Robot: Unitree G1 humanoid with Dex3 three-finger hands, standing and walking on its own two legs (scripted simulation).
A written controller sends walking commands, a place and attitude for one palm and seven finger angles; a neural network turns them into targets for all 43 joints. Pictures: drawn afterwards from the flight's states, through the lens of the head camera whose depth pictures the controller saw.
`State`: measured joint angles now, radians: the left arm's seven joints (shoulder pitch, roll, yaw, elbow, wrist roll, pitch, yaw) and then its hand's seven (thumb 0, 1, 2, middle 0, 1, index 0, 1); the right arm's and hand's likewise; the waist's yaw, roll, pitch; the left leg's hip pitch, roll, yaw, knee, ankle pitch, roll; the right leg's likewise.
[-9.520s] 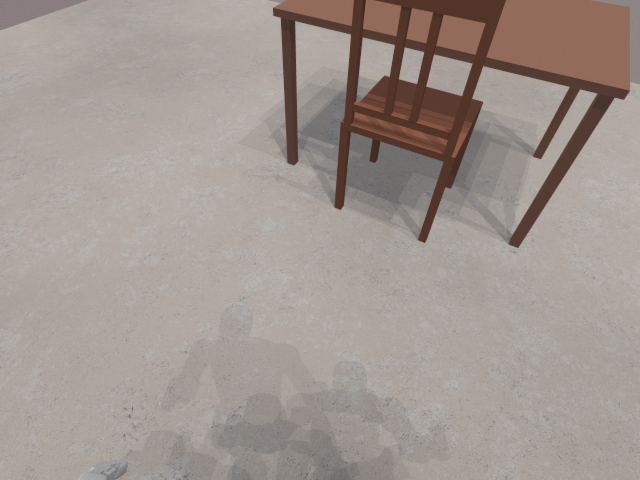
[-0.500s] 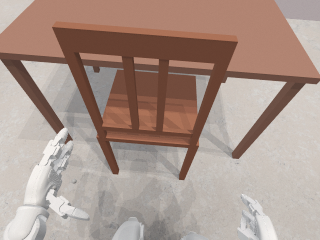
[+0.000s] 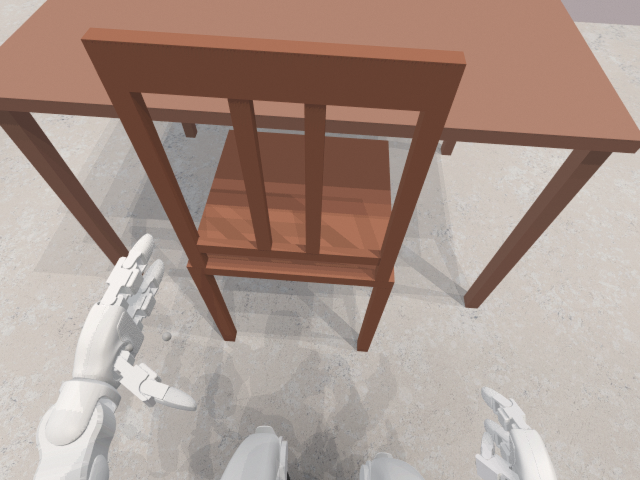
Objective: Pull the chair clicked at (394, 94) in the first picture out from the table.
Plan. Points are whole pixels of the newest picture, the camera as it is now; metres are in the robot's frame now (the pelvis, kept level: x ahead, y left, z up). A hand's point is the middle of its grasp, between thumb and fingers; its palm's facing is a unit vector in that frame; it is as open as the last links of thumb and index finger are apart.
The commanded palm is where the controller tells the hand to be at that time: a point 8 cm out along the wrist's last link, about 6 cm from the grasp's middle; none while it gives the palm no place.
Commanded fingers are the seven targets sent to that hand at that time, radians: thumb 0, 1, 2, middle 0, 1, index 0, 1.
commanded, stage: aim the fingers beside a spindle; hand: left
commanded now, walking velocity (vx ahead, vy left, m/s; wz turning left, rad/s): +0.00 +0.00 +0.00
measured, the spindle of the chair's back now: (255, 186) +0.53 +0.12 +0.01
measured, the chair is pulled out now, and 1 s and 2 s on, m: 0.00 0.00 0.00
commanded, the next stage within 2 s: push the fingers through the gap in 1.66 s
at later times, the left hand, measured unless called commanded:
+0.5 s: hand (210, 304) +0.32 +0.15 +0.02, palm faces -0.06 -1.00 -0.05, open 16.9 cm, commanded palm +0.31 +0.20 +0.01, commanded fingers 0.00 -0.50 0.30 -0.06 -0.08 -0.06 -0.08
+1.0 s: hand (245, 279) +0.37 +0.12 -0.01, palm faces -0.07 -1.00 -0.04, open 16.9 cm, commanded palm +0.36 +0.17 -0.01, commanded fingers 0.00 -0.50 0.30 -0.06 -0.08 -0.06 -0.08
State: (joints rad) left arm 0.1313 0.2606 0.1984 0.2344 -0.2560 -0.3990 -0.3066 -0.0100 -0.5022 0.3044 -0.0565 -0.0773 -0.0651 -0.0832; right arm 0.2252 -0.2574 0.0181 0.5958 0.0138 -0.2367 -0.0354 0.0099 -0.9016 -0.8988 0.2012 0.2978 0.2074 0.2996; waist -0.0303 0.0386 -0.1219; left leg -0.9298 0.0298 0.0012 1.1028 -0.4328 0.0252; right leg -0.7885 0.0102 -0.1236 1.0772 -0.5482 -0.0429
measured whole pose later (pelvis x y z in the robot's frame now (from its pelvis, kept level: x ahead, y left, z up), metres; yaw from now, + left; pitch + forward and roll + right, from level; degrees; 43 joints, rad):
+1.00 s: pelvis -0.01 -0.01 -0.03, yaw -1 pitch +21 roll -2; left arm -0.29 0.20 0.12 0.54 -0.13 -0.43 -0.11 -0.01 -0.50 0.30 -0.06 -0.08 -0.07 -0.08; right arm 0.23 -0.25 0.01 0.61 -0.01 -0.10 0.01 0.01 -0.90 -0.90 0.20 0.30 0.21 0.30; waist -0.06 0.04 -0.15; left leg -1.14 0.04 0.01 1.24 -0.47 0.02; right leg -1.02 0.01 -0.11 1.25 -0.60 -0.06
